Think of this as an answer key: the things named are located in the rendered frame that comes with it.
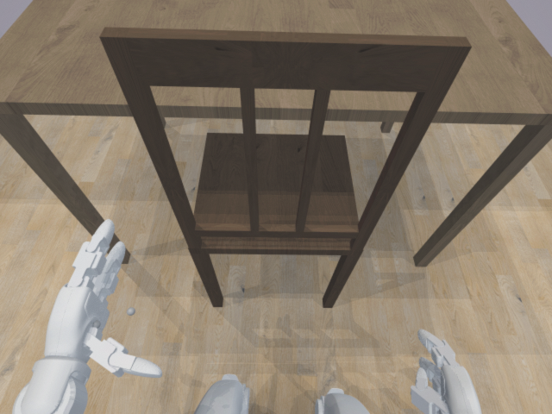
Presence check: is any robot right thigh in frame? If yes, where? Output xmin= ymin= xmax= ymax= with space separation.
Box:
xmin=315 ymin=393 xmax=370 ymax=414

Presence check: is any robot right hand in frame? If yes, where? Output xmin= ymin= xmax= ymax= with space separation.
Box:
xmin=411 ymin=329 xmax=482 ymax=414

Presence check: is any robot left hand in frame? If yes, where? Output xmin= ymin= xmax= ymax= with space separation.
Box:
xmin=44 ymin=219 xmax=162 ymax=378

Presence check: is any left robot shin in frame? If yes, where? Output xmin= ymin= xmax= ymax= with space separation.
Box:
xmin=222 ymin=374 xmax=239 ymax=381

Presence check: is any table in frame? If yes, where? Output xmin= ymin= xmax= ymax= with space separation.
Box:
xmin=0 ymin=0 xmax=552 ymax=267

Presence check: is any left robot forearm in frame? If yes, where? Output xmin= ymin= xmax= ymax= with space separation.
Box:
xmin=12 ymin=356 xmax=91 ymax=414

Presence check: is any chair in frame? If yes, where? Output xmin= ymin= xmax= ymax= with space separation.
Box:
xmin=99 ymin=27 xmax=472 ymax=308

